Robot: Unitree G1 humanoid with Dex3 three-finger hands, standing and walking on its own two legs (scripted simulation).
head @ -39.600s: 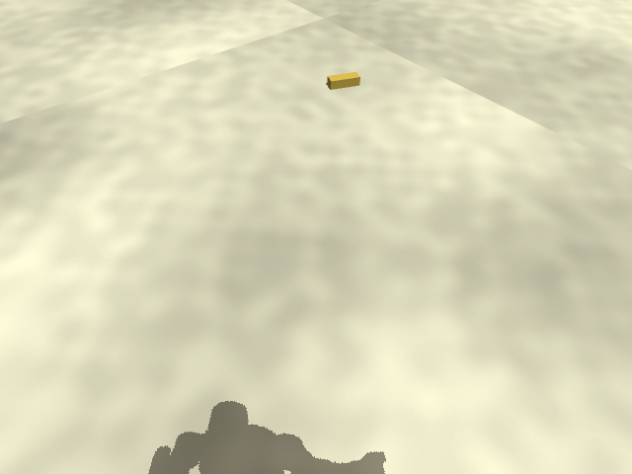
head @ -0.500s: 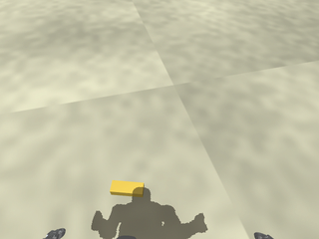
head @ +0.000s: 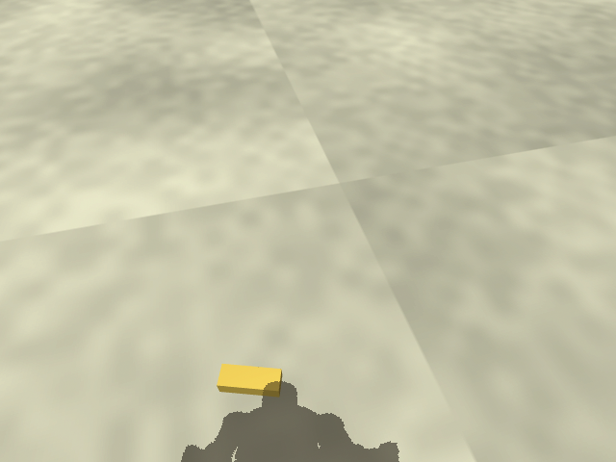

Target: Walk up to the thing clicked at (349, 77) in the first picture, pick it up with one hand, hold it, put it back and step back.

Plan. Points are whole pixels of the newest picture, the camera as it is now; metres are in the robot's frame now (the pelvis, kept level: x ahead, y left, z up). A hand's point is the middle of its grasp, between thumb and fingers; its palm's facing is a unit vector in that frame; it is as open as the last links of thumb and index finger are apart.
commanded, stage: stand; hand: left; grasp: from above
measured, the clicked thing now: (250, 380) +0.48 +0.20 -0.75
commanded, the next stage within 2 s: step back in 1.68 s
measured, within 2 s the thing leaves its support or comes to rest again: neither
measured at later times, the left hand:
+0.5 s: hand out of the picture +0.06 +0.23 -0.16, palm faces +0.03 -0.94 -0.33, open 7.4 cm
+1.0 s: hand out of the picture +0.08 +0.23 -0.15, palm faces +0.02 -0.94 -0.34, open 7.4 cm
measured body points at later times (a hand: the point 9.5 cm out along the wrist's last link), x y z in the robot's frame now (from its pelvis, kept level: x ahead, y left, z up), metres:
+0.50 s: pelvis +0.00 -0.01 +0.00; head +0.01 -0.01 +0.45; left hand +0.06 +0.28 -0.13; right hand +0.06 -0.30 -0.14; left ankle +0.02 +0.13 -0.74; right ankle +0.00 -0.14 -0.74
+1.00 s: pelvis +0.01 -0.02 +0.00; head +0.01 -0.02 +0.45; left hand +0.08 +0.28 -0.13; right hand +0.08 -0.31 -0.13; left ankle +0.02 +0.13 -0.74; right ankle +0.00 -0.14 -0.74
